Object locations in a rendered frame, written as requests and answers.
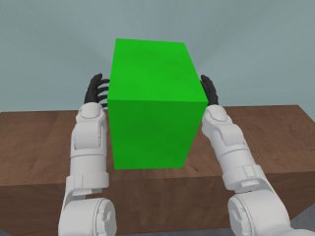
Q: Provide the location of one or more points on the robot right forearm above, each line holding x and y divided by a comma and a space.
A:
240, 172

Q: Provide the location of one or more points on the robot left hand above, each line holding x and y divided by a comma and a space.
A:
93, 90

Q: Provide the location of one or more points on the pedestal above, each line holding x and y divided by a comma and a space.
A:
35, 161

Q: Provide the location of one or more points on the robot left forearm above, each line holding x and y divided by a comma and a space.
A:
88, 155

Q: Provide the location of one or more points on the robot right hand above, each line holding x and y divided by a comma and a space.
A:
209, 90

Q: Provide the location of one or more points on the right robot upper arm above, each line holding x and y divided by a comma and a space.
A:
260, 213

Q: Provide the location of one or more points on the carton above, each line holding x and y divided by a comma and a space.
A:
155, 104

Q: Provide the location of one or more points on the left robot upper arm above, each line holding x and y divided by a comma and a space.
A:
89, 217

